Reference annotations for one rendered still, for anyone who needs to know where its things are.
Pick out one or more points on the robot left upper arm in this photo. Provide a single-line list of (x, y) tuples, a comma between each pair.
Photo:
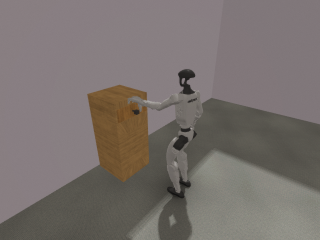
[(172, 100)]

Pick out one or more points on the cabinet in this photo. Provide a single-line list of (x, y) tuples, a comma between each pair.
[(123, 148)]

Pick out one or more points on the robot left hand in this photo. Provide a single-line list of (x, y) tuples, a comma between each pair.
[(135, 99)]

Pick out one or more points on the drawer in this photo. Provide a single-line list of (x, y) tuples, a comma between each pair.
[(127, 113)]

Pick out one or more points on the left robot shin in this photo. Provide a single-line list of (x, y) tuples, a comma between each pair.
[(174, 177)]

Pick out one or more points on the handle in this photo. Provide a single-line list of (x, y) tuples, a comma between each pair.
[(136, 112)]

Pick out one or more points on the humanoid robot head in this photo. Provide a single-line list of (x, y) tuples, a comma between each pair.
[(187, 74)]

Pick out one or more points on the robot left forearm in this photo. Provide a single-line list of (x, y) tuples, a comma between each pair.
[(149, 104)]

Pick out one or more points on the robot right upper arm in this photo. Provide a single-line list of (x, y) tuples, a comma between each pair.
[(199, 109)]

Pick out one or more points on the robot right forearm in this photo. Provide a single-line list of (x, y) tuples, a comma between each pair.
[(195, 119)]

